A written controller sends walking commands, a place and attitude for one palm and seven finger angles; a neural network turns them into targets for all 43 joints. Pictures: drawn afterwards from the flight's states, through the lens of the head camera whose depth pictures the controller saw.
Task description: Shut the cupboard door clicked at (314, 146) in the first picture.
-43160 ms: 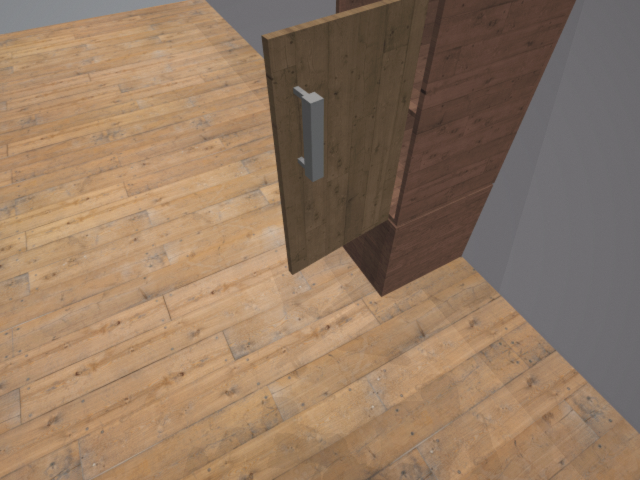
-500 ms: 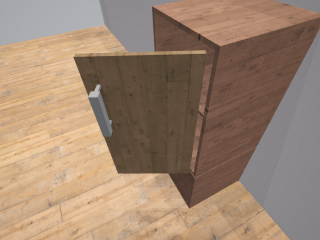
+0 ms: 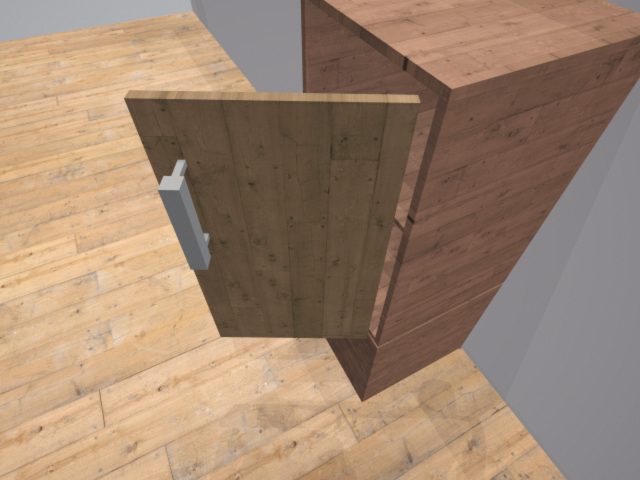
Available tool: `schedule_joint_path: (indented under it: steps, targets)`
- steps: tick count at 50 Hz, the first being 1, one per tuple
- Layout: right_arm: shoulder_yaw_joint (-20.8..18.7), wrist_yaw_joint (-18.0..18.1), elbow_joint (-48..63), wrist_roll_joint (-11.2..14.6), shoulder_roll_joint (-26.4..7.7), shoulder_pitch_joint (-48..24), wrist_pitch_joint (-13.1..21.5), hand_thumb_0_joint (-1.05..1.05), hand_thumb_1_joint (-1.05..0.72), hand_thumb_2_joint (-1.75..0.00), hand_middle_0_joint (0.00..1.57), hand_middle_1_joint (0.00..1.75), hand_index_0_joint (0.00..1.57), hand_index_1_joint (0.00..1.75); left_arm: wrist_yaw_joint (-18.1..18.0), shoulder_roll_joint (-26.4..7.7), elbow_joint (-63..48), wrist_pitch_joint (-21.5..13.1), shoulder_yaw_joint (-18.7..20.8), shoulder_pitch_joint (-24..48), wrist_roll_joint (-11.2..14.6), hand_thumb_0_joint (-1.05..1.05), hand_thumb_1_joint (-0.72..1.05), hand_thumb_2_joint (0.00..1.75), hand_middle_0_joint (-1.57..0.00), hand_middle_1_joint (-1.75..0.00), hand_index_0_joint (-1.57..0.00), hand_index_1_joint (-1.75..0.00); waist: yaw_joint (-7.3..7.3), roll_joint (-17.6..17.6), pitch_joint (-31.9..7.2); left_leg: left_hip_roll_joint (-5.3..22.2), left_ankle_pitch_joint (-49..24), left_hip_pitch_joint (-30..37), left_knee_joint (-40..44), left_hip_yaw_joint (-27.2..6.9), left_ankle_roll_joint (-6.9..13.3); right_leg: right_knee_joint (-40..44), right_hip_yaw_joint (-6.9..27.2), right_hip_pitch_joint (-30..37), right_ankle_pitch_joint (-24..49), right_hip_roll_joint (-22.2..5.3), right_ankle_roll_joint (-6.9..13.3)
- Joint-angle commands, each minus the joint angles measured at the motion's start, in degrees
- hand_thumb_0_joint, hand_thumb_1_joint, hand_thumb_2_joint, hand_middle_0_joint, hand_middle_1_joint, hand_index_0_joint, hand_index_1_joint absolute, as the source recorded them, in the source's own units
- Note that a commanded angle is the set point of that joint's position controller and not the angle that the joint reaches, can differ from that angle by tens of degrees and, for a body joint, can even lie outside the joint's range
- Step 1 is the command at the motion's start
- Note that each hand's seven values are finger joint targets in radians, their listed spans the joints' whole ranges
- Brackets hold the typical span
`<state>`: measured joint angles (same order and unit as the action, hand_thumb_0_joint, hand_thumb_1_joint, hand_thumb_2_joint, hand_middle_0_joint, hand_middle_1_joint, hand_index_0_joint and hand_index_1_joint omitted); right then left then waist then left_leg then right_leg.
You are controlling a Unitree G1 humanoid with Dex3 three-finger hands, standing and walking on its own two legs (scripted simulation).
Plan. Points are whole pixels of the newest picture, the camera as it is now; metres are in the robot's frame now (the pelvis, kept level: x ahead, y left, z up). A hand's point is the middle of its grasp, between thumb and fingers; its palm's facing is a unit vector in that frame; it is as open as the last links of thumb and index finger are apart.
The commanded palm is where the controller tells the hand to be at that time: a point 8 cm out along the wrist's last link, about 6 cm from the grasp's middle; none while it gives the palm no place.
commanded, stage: look again from close up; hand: left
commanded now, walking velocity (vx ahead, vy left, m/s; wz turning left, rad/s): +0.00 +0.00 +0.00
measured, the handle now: (191, 216) +0.43 +0.21 +0.08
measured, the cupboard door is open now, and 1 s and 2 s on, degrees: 62 62 62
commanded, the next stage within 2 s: raise the hand and make a fist in 0.28 s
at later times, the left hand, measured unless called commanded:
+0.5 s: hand (179, 478) +0.14 +0.19 -0.09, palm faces +0.22 -0.96 -0.19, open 7.3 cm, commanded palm +0.12 +0.22 -0.06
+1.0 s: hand (182, 458) +0.15 +0.17 -0.01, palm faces +0.01 -1.00 -0.04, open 5.2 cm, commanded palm +0.13 +0.22 -0.01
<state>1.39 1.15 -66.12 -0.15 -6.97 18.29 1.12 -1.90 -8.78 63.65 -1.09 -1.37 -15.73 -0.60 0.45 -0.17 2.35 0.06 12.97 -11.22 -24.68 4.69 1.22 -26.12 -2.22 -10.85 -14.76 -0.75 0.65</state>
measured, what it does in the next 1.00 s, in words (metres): lowers itself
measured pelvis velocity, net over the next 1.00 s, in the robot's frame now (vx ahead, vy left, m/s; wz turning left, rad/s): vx -0.04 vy -0.03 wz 0.06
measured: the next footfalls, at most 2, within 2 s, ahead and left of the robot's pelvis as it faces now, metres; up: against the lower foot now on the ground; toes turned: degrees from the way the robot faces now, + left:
none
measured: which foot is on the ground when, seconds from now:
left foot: down 0.00-1.00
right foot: down 0.00-1.00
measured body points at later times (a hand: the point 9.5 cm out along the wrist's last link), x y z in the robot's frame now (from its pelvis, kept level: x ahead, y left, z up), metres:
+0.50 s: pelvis +0.02 +0.00 -0.01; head +0.03 -0.01 +0.44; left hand +0.13 +0.24 -0.08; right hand +0.08 -0.25 -0.14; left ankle +0.00 +0.10 -0.74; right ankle -0.01 -0.11 -0.74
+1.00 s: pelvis -0.04 -0.03 -0.09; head +0.01 -0.02 +0.36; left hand +0.14 +0.22 -0.01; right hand +0.19 -0.23 -0.15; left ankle +0.00 +0.10 -0.74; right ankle -0.01 -0.11 -0.74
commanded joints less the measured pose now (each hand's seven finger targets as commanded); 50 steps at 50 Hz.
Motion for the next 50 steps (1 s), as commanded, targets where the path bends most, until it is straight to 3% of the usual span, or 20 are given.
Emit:
schedule_joint_path:
  steps: [1,18,19,20,21,22,23,24,26,27,28,31,32,34,37,39,42,44,47,50]
  targets:
    - [-1.36,0.44,1.60,-0.22,-5.97,2.11,1.06,0.00,-0.90,-0.90,0.20,0.30,0.20,0.30,-0.55,-6.01,-0.99,-0.82,1.14,-3.73,0.04,0.00,0.90,0.90,-0.20,-0.30,-0.20,-0.30,-0.59,1.12,0.81,5.71,-6.34,0.07,4.88,-6.04,0.58,4.64,5.30,-1.04,6.65,-5.56,1.61]
    - [-1.64,0.77,2.26,-0.39,-7.87,-1.65,1.20,0.00,-0.90,-0.90,0.20,0.30,0.20,0.30,-0.45,-6.98,-1.06,-0.93,1.62,-2.81,-0.22,0.00,0.90,0.90,-0.20,-0.30,-0.20,-0.30,-0.61,-0.04,-0.43,6.06,-11.68,3.86,4.87,-5.70,0.58,4.61,5.52,0.40,13.70,-5.78,1.34]
    - [-2.11,0.31,6.42,0.19,-9.25,-5.45,1.35,0.00,-0.90,-0.90,0.20,0.30,0.20,0.30,-2.70,-7.14,0.57,-1.60,1.74,-7.81,-0.87,0.00,0.90,0.90,-0.20,-0.30,-0.20,-0.30,-2.01,-3.84,-0.13,7.15,-17.13,-0.40,-8.34,-4.02,-0.97,4.04,8.14,0.54,35.60,-8.92,-0.35]
    - [-4.19,5.90,22.51,0.99,-21.55,1.70,12.23,0.00,-0.90,-0.90,0.20,0.30,0.20,0.30,-2.93,-39.56,-93.25,-18.10,24.33,43.07,6.77,0.00,0.90,0.90,-0.20,-0.30,-0.20,-0.30,7.51,3.08,-23.11,4.35,-26.21,18.31,-5.83,-5.05,1.27,-7.67,2.09,-0.13,29.96,-2.27,-0.51]
    - [-1.79,6.55,22.65,3.33,-14.17,-3.24,16.27,0.00,-0.90,-0.90,0.20,0.30,0.20,0.30,-3.72,-11.30,-75.13,-13.31,2.88,3.22,7.54,0.00,0.90,0.90,-0.22,-0.32,-0.22,-0.32,1.46,24.89,-31.04,3.14,-35.36,23.55,-4.64,-5.76,0.40,-11.99,-1.10,-4.87,13.09,1.21,0.36]
    - [-2.26,4.83,23.26,2.17,-12.21,-5.07,18.34,0.00,-0.90,-0.90,0.20,0.30,0.20,0.30,-4.40,0.93,-71.06,-5.12,-1.05,-11.31,10.78,0.00,0.90,0.90,-0.24,-0.34,-0.24,-0.34,0.16,20.99,-25.39,4.16,-42.45,17.61,-1.66,-6.43,-1.80,-10.99,-2.95,-5.84,2.95,1.30,0.33]
    - [-3.18,3.17,22.07,2.66,-12.51,-3.49,19.31,0.00,-0.90,-0.90,0.20,0.30,0.20,0.30,-4.85,-0.46,-67.62,-4.68,0.06,-5.85,9.33,0.00,0.90,0.90,-0.25,-0.36,-0.25,-0.36,2.69,8.30,-12.31,4.18,-35.52,8.36,-3.49,-7.53,-1.98,-9.38,-2.68,-10.72,2.80,0.65,-0.23]
    - [-4.71,2.06,24.86,1.74,-13.44,-3.94,19.47,0.00,-0.90,-0.90,0.20,0.30,0.20,0.30,-3.75,0.39,-66.78,-6.77,1.02,-3.45,9.20,0.00,0.90,0.90,-0.27,-0.38,-0.27,-0.38,3.65,3.59,-3.88,3.00,-25.96,1.39,-6.07,-8.18,-1.92,-6.72,-3.53,-14.39,4.24,0.57,-0.12]
    - [-6.06,0.76,28.85,0.31,-13.88,-6.43,19.42,0.00,-0.90,-0.90,0.20,0.30,0.20,0.30,0.14,-0.84,-57.25,-13.46,6.58,-15.13,10.35,0.00,0.90,0.90,-0.31,-0.42,-0.31,-0.42,0.66,-11.31,-2.08,0.58,-11.39,-11.71,-12.04,-7.29,-1.27,-8.75,-4.39,-17.78,7.82,0.42,-0.18]
    - [-6.52,-0.05,31.20,0.62,-13.55,-7.73,19.24,0.00,-0.90,-0.90,0.20,0.30,0.20,0.30,3.65,-0.50,-53.25,-17.50,8.52,-22.87,11.40,0.00,0.90,0.90,-0.33,-0.44,-0.33,-0.44,-2.16,-10.99,-3.30,-0.63,-10.63,-15.18,-14.57,-5.98,-1.68,-11.57,-3.52,-17.14,10.23,0.15,0.18]
    - [-6.64,-0.70,32.21,0.24,-12.88,-8.69,18.84,0.00,-0.90,-0.90,0.20,0.30,0.20,0.30,7.32,0.98,-52.08,-22.49,8.92,-25.26,12.90,0.00,0.90,0.90,-0.35,-0.46,-0.35,-0.46,-3.16,-14.97,-5.97,-1.27,-8.63,-19.31,-17.92,-5.20,-2.19,-15.96,-3.20,-18.43,11.72,-0.08,0.11]
    - [-7.56,-2.02,36.46,0.14,-13.13,-11.07,17.63,0.00,-0.90,-0.90,0.20,0.30,0.20,0.30,19.49,-3.58,-53.18,-36.46,13.22,-23.49,15.54,0.00,0.90,0.90,-0.40,-0.52,-0.40,-0.52,-4.16,-12.09,-10.82,-2.32,-1.35,-30.23,-27.23,-3.82,-2.73,-24.65,1.43,-23.14,9.72,-1.32,0.15]
    - [-8.01,-2.02,38.29,0.64,-13.32,-11.20,16.87,0.00,-0.90,-0.90,0.20,0.30,0.20,0.30,21.34,-7.97,-52.53,-36.70,17.60,-23.92,15.69,0.00,0.90,0.90,-0.42,-0.54,-0.42,-0.54,-5.46,-7.19,-12.38,-2.59,-0.81,-31.54,-28.96,-2.95,-2.31,-25.16,4.19,-22.21,8.96,-2.23,0.44]
    - [-7.45,-1.52,43.36,1.49,-13.50,-13.43,15.59,0.00,-0.90,-0.90,0.20,0.30,0.20,0.30,23.05,-9.68,-61.25,-33.61,18.06,-20.02,17.78,0.00,0.90,0.90,-0.46,-0.58,-0.46,-0.58,-5.88,-1.06,-16.96,-3.25,2.37,-32.14,-30.06,-1.65,-1.38,-23.89,6.75,-21.55,0.32,-2.38,0.46]
    - [-6.71,0.32,46.10,2.02,-12.87,-11.81,15.17,0.00,-0.90,-0.90,0.20,0.30,0.20,0.30,20.48,-11.13,-73.73,-31.05,17.84,-8.91,19.44,0.00,0.90,0.90,-0.51,-0.64,-0.51,-0.64,-2.51,-0.83,-19.06,-2.15,8.14,-33.07,-32.85,-3.06,-0.38,-20.57,10.15,-26.23,-13.08,-2.12,-0.93]
    - [-6.15,1.00,46.37,1.69,-12.63,-9.92,15.85,0.00,-0.90,-0.90,0.20,0.30,0.20,0.30,18.39,-10.64,-83.62,-32.79,15.14,-2.99,18.94,0.00,0.90,0.90,-0.55,-0.68,-0.55,-0.68,-0.29,3.16,-19.87,-1.16,7.43,-31.20,-34.43,-4.41,0.30,-20.61,9.88,-28.36,-12.85,-1.59,-0.62]
    - [-5.29,2.28,44.63,1.50,-13.30,-7.83,16.96,0.00,-0.90,-0.90,0.20,0.30,0.20,0.30,18.33,-10.35,-89.22,-35.05,10.69,2.66,17.91,0.00,0.90,0.90,-0.60,-0.74,-0.60,-0.74,2.82,3.21,-19.99,-0.02,6.31,-29.87,-36.19,-5.80,1.07,-22.47,8.26,-31.31,-9.71,-0.28,-0.49]
    - [-4.80,2.93,43.54,1.82,-13.53,-7.24,17.25,0.00,-0.90,-0.90,0.20,0.30,0.20,0.30,19.68,-9.55,-84.05,-33.11,8.95,0.62,17.89,0.00,0.90,0.90,-0.64,-0.78,-0.64,-0.78,3.26,2.44,-16.61,0.30,8.48,-31.21,-35.41,-6.29,0.98,-21.79,7.09,-32.58,-12.75,0.27,-0.18]
    - [-4.37,3.64,43.65,2.83,-13.65,-7.97,16.47,0.00,-0.90,-0.90,0.20,0.30,0.20,0.30,21.47,-12.08,-76.43,-25.86,12.25,-4.63,18.37,0.00,0.90,0.90,-0.69,-0.84,-0.69,-0.84,0.88,1.34,-15.02,-0.02,9.54,-33.34,-33.62,-6.19,0.83,-18.60,8.46,-28.84,-16.51,-0.13,-0.45]
    - [-4.15,3.87,45.71,3.23,-12.90,-8.47,15.26,0.00,-0.90,-0.90,0.20,0.30,0.20,0.30,20.71,-13.81,-78.13,-19.15,15.98,-7.41,19.42,0.00,0.90,0.90,-0.75,-0.90,-0.75,-0.90,-1.64,0.02,-18.29,-0.43,8.15,-31.47,-30.37,-5.96,0.53,-16.72,8.52,-22.76,-15.62,-1.21,-1.06]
